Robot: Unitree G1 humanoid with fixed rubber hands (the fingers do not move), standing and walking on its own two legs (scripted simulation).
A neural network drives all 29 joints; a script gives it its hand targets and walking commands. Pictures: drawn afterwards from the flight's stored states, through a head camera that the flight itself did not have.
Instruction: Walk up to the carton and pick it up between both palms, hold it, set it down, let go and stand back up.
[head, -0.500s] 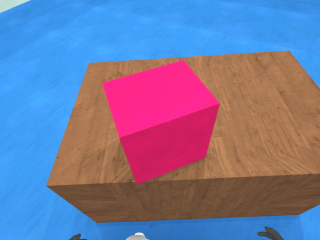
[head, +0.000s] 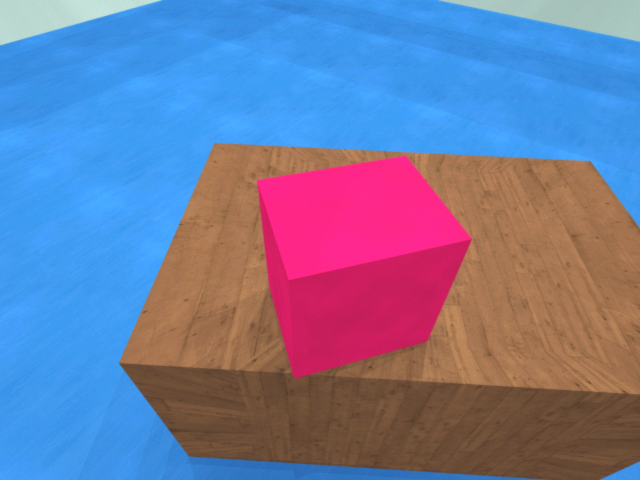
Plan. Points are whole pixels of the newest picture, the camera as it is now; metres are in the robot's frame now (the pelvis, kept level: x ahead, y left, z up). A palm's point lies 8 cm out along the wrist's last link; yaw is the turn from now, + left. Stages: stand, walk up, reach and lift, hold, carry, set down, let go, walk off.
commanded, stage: walk up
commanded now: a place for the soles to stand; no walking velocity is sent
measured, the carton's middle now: (349, 268) +0.49 -0.03 -0.05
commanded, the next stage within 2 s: reach and lift in 1.42 s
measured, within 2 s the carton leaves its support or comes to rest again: neither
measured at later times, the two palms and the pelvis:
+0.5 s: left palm out of the picture +0.09 +0.25 -0.12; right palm out of the picture +0.14 -0.26 -0.11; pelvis +0.03 -0.01 -0.01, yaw +4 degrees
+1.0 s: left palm out of the picture +0.06 +0.25 -0.13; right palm out of the picture +0.16 -0.26 -0.11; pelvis +0.02 -0.02 -0.01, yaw +8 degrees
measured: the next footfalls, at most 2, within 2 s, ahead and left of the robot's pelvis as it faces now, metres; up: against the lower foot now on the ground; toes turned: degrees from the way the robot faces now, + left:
none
